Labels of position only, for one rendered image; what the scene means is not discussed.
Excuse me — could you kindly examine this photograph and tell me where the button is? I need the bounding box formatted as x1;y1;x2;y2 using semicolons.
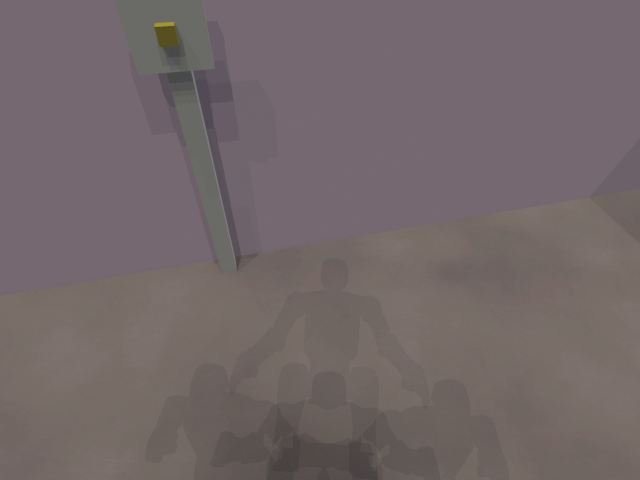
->
154;22;179;47

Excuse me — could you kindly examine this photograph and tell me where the panel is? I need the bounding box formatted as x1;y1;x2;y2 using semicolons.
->
114;0;237;274

